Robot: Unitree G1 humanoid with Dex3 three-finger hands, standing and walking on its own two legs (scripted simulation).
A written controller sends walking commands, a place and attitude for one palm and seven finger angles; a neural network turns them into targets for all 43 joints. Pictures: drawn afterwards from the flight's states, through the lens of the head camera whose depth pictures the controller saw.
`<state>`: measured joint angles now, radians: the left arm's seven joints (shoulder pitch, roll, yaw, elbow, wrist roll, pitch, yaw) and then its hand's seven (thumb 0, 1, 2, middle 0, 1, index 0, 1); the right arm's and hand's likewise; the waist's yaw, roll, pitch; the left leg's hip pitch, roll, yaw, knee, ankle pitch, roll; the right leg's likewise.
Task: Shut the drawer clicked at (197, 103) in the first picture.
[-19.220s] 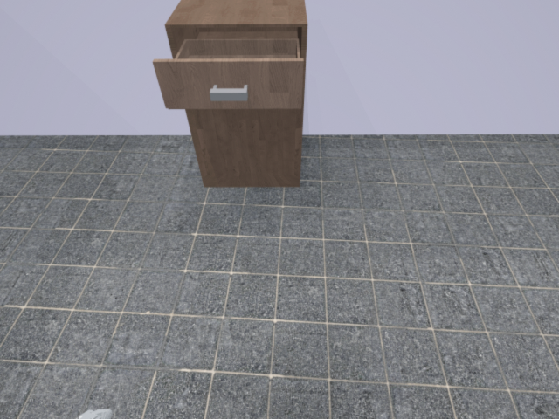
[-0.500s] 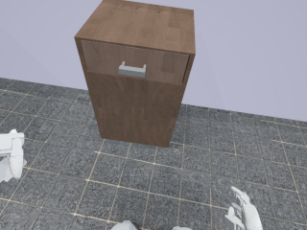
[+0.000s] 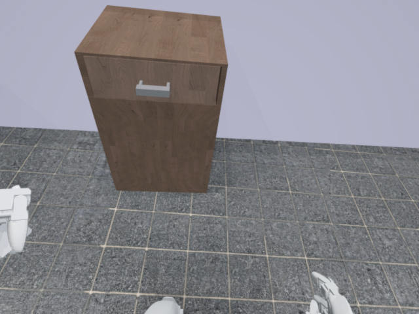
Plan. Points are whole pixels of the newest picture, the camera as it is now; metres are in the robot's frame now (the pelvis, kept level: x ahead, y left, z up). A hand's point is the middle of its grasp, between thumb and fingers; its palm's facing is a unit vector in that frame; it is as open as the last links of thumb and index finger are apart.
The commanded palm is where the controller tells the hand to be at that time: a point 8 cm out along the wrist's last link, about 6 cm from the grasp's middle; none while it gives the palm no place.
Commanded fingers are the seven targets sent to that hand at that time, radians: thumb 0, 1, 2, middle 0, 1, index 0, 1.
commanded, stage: stop stepping back and stand still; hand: left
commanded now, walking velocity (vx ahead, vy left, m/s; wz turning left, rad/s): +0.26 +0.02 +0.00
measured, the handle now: (154, 87) +0.84 +0.21 -0.05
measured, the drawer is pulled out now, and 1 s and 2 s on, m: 0.00 0.00 0.00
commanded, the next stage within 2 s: let the arm hang, fingers relaxed in 1.14 s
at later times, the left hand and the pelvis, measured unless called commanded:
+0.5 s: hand out of the picture +0.14 +0.26 +0.19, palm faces +0.44 -0.79 -0.42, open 3.2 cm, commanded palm +0.09 +0.29 +0.19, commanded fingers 0.00 0.90 0.90 -1.40 -1.60 -1.40 -1.60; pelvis -0.04 +0.01 +0.00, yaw +0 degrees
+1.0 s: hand out of the picture +0.17 +0.28 +0.16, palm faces +0.36 -0.81 -0.47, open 3.2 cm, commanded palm +0.11 +0.31 +0.19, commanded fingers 0.00 0.90 0.90 -1.40 -1.60 -1.40 -1.60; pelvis -0.02 +0.03 +0.01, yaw +0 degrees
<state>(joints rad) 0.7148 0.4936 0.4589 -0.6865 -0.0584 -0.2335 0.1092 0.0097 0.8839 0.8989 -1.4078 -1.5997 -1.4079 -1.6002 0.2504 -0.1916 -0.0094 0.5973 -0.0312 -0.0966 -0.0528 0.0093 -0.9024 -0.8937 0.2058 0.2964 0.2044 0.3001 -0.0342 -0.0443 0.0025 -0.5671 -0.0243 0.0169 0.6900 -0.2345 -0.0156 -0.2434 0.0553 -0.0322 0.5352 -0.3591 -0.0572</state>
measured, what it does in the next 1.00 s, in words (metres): steps on the spot: left foot, then right foot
